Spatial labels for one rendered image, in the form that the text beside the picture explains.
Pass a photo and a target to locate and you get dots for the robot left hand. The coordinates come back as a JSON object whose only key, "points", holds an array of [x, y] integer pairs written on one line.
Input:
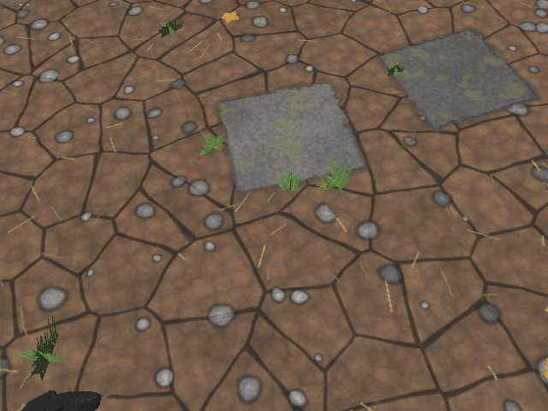
{"points": [[68, 401]]}

